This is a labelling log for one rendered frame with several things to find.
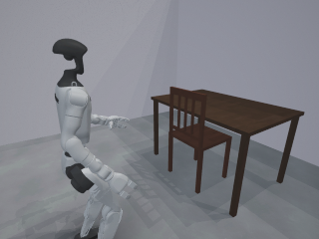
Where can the robot head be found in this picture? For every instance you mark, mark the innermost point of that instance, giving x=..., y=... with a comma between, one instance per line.
x=71, y=49

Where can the left robot hand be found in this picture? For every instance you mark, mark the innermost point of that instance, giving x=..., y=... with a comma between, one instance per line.
x=113, y=122

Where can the robot left forearm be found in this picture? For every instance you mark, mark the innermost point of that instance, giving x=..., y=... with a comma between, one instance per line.
x=102, y=120

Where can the right robot hand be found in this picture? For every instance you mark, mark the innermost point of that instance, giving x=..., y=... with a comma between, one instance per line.
x=119, y=182

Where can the robot right upper arm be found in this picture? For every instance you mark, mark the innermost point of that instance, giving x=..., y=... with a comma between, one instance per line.
x=76, y=103

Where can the robot right forearm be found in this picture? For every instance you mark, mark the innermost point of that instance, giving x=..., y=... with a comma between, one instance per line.
x=82, y=155

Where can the chair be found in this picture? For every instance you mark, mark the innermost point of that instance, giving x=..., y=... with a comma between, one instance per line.
x=196, y=135

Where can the robot left foot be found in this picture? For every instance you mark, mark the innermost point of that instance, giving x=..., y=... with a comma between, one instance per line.
x=93, y=234

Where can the table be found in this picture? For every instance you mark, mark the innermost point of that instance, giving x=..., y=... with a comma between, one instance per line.
x=243, y=116

